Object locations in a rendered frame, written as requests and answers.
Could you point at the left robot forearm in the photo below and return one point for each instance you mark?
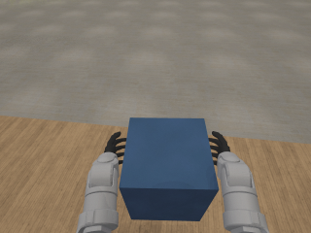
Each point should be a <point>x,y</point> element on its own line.
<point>100,207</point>

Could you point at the robot right hand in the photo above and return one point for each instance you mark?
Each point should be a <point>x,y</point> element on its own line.
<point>221,145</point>

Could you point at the carton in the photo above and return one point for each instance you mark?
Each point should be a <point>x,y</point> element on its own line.
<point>167,171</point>

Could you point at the right robot forearm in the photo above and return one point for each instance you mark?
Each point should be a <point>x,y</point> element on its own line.
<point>242,213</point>

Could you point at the robot left hand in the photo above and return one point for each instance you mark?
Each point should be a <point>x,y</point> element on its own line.
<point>112,145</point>

